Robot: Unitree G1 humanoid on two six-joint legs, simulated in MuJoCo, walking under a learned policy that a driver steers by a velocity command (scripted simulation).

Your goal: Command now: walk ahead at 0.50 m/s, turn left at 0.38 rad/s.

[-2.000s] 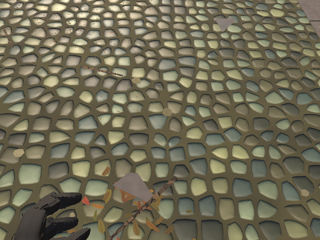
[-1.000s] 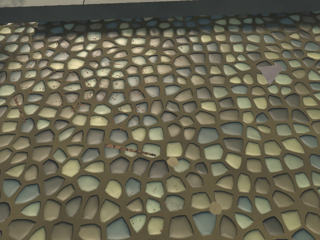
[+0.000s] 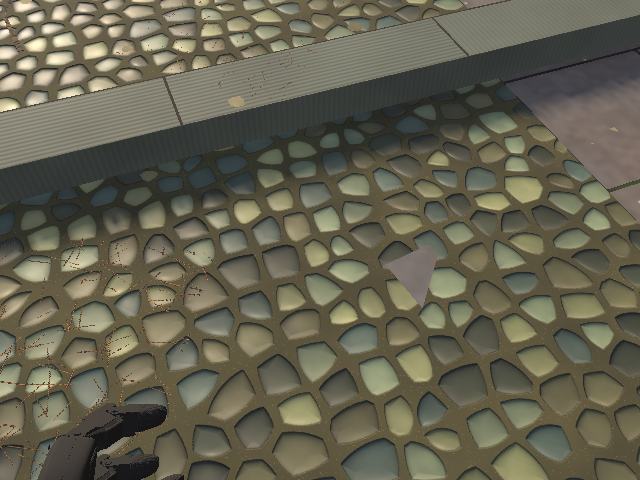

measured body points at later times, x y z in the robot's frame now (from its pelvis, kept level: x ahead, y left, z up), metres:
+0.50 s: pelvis +0.25 +0.04 -0.01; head +0.28 +0.07 +0.43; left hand +0.18 +0.33 -0.14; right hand +0.54 -0.12 -0.08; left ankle +0.35 +0.17 -0.73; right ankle +0.11 -0.13 -0.73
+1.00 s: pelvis +0.52 +0.14 +0.00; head +0.54 +0.16 +0.45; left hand +0.60 +0.46 -0.08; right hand +0.70 -0.10 -0.11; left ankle +0.35 +0.17 -0.73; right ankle +0.70 +0.11 -0.73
